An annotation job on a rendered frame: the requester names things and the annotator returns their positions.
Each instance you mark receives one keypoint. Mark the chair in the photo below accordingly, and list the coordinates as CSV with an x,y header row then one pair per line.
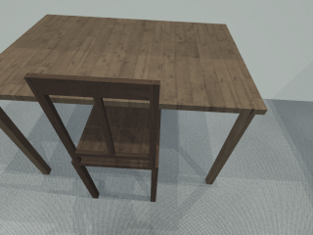
x,y
116,137

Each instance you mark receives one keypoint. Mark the table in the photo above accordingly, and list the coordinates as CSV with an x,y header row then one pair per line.
x,y
199,66

